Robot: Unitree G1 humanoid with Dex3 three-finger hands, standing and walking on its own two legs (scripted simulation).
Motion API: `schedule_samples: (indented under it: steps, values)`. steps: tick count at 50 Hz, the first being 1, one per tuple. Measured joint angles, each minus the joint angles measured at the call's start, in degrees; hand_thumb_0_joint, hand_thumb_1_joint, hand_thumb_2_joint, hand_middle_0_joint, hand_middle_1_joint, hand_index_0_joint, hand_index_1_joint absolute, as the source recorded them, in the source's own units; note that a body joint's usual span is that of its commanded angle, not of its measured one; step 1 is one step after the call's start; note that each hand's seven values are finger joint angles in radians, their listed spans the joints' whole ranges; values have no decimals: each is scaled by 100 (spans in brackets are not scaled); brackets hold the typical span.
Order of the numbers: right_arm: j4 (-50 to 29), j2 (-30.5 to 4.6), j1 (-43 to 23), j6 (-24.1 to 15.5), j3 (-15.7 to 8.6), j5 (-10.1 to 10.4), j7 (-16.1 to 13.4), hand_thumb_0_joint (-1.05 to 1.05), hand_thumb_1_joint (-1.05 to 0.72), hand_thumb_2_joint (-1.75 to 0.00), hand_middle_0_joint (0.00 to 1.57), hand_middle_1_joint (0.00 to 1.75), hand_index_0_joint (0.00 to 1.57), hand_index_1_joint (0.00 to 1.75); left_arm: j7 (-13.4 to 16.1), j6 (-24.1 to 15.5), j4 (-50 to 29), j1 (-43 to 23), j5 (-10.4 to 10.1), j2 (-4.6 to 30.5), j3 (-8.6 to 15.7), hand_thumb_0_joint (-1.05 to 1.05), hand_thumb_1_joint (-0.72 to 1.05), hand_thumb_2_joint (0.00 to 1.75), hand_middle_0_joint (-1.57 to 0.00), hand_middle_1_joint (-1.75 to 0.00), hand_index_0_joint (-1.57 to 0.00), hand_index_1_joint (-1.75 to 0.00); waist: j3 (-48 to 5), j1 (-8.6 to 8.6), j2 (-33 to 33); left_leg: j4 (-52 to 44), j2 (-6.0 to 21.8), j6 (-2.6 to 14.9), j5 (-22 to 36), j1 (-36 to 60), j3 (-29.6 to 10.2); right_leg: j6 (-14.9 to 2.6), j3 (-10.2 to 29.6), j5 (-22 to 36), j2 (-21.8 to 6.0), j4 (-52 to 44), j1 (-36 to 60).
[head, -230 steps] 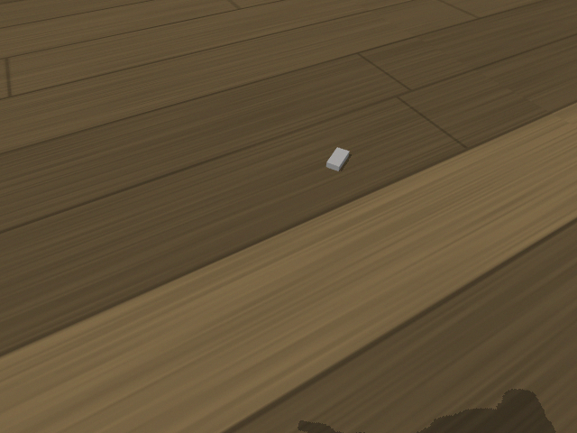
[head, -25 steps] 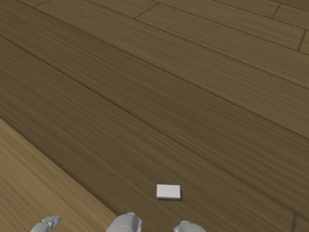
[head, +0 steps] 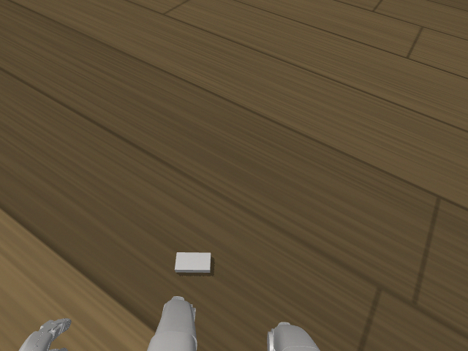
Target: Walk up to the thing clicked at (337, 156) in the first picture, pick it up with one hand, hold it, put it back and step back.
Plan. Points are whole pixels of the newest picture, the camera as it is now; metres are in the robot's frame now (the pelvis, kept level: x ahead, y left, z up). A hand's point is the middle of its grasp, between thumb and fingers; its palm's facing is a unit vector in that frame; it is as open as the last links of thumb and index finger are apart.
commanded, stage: walk up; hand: left
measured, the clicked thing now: (193, 262) +0.49 +0.17 -0.69
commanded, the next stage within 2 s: stand in 2.00 s
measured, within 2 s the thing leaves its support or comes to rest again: neither
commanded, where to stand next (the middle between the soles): +0.11 -0.02 m, yaw +4 degrees
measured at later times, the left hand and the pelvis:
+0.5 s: hand out of the picture +0.04 +0.22 -0.09, palm faces +0.09 -0.91 -0.39, open 7.3 cm; pelvis +0.00 -0.05 +0.05, yaw +6 degrees
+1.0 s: hand out of the picture +0.05 +0.24 -0.09, palm faces +0.12 -0.93 -0.34, open 7.3 cm; pelvis +0.01 -0.02 +0.07, yaw +7 degrees
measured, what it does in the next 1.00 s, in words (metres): steps on the spot: left foot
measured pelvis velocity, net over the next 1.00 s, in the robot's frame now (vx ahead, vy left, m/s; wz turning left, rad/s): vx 0.01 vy -0.02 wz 0.12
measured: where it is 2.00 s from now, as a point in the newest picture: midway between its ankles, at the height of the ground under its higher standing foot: outside the picture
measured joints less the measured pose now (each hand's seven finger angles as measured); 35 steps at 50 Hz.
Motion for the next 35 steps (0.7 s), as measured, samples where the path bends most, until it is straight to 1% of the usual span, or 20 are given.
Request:
schedule_samples:
  steps: [2,5,6,8,12,13,14,15,16,18,20,22,24,27,35]
  values:
    - [104,53,-100,-47,48,94,40,1,-90,-89,20,30,21,30,42,-4,127,70,-15,-240,-155,0,91,90,-20,-30,-21,-30,-41,50,128,226,-268,-17,124,5,345,-141,-89,191,87,-318,124]
    - [152,244,-53,-129,182,102,260,1,-90,-89,20,30,21,30,106,-93,364,187,-55,-433,-286,0,90,90,-20,-30,-21,-30,-167,98,162,-51,-513,25,216,348,961,-359,-219,382,151,-750,331]
    - [160,319,-26,-125,226,86,341,0,-90,-89,20,30,21,30,135,-156,446,233,-72,-466,-314,0,90,90,-21,-30,-21,-30,-219,107,168,-268,-571,40,200,511,1075,-404,-270,435,173,-881,390]
    - [162,476,3,-94,305,38,480,0,-90,-89,20,30,21,30,195,-289,594,322,-123,-484,-349,0,90,90,-21,-30,-21,-30,-294,123,159,-769,-664,63,147,850,1157,-445,-354,533,207,-1087,473]
    - [140,732,-20,-49,386,-16,646,0,-90,-89,21,30,21,30,295,-464,804,414,-209,-425,-363,0,90,90,-21,-30,-21,-30,-314,107,127,-1830,-745,112,191,1501,1004,-469,-520,610,172,-1279,546]
    - [137,776,-35,-59,393,-16,667,0,-90,-89,21,30,21,30,314,-485,844,422,-232,-403,-371,0,90,90,-21,-30,-21,-30,-314,94,116,-2218,-746,143,354,1693,968,-472,-554,606,137,-1286,545]
    - [152,827,-77,-78,388,-12,678,0,-90,-89,21,30,21,30,334,-499,897,399,-253,-379,-384,0,90,90,-21,-30,-21,-30,-277,75,70,-2492,-789,104,689,1810,969,-460,-567,599,62,-1284,562]
    - [169,872,-135,-89,387,-10,688,0,-90,-89,21,30,21,30,355,-509,958,369,-272,-371,-402,0,90,90,-21,-30,-21,-30,-231,79,15,-2646,-858,54,836,1894,992,-436,-541,614,-12,-1312,599]
    - [169,878,-183,-94,394,1,705,0,-90,-89,21,30,21,30,368,-519,1023,344,-290,-396,-424,0,90,90,-21,-30,-21,-30,-227,76,41,-2735,-876,24,898,1929,984,-411,-547,662,-31,-1403,642]
    - [169,846,-287,-93,408,60,745,0,-90,-89,21,30,21,30,382,-564,1149,276,-296,-463,-473,0,90,90,-21,-30,-21,-30,-235,69,222,-2783,-799,1,924,1956,908,-383,-627,794,49,-1664,779]
    - [202,846,-425,-67,433,106,765,0,-90,-89,21,30,21,30,393,-629,1247,188,-286,-485,-501,1,90,90,-21,-30,-21,-30,-242,58,341,-2830,-735,-15,959,1996,837,-407,-703,906,120,-1890,916]
    - [248,863,-562,-34,457,139,762,0,-90,-89,21,30,21,30,403,-694,1307,74,-279,-484,-519,1,90,90,-21,-30,-21,-30,-258,46,380,-2907,-741,-15,1033,2032,779,-432,-759,983,120,-2041,1007]
    - [316,875,-684,-14,475,138,752,0,-90,-89,21,30,21,30,411,-737,1358,-58,-277,-486,-532,1,90,90,-21,-30,-21,-30,-282,48,381,-3047,-787,-36,1109,2104,748,-431,-787,1037,76,-2137,1075]
    - [441,902,-836,-8,488,124,767,0,-90,-89,20,30,21,30,419,-746,1452,-260,-278,-498,-558,0,90,90,-20,-30,-21,-30,-333,55,354,-3312,-865,0,1272,2245,731,-379,-799,1148,3,-2335,1204]
    - [818,1021,-967,-1,587,69,843,0,-90,-89,20,30,21,30,382,-704,1772,-628,-300,-481,-576,0,90,90,-20,-30,-21,-30,-556,45,232,-3985,-899,70,1615,2592,692,-271,-829,1545,1,-3112,1611]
